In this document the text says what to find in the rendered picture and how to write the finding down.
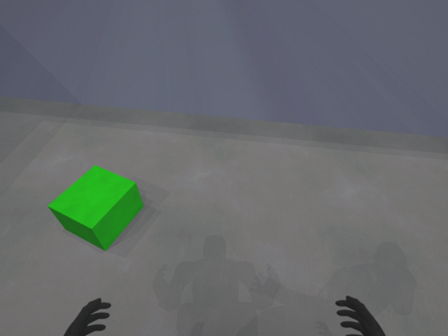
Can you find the left robot hand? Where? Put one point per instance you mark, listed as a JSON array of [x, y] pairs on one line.
[[80, 327]]

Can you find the carton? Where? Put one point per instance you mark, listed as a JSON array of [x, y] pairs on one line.
[[98, 206]]

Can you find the right robot hand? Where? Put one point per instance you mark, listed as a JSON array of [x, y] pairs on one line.
[[367, 325]]

